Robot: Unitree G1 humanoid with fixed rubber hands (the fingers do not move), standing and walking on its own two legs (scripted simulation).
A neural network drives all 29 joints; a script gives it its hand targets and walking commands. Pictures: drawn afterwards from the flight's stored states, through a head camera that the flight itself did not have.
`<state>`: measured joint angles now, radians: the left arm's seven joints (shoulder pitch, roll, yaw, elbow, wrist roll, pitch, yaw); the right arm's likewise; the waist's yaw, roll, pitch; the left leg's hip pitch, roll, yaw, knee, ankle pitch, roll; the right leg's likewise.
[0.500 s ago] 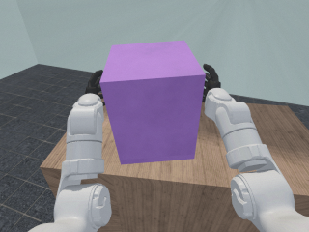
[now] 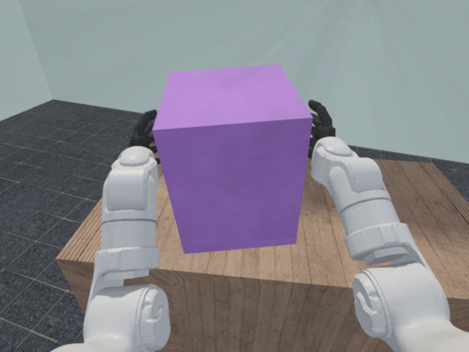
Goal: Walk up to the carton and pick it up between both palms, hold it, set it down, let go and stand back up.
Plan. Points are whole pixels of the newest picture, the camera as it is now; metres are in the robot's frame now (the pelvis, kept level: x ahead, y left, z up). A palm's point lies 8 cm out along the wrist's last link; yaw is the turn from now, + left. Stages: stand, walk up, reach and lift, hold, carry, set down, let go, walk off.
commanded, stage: hold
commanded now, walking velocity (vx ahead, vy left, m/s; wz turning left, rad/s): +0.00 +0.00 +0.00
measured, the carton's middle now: (232, 158) +0.39 +0.00 +0.21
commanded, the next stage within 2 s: none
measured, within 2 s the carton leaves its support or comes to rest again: neither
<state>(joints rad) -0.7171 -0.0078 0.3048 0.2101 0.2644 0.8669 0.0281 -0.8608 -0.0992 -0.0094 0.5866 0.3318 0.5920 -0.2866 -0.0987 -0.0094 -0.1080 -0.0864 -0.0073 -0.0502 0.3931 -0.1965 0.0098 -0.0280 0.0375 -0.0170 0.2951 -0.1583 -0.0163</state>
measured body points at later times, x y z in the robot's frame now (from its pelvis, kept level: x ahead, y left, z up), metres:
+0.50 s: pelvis -0.01 +0.00 +0.00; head -0.09 +0.01 +0.44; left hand +0.37 +0.15 +0.24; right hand +0.37 -0.15 +0.25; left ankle +0.02 +0.11 -0.75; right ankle +0.01 -0.11 -0.75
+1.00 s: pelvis +0.00 +0.00 +0.00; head -0.09 +0.02 +0.44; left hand +0.37 +0.15 +0.23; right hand +0.37 -0.15 +0.25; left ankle +0.02 +0.11 -0.75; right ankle +0.01 -0.11 -0.75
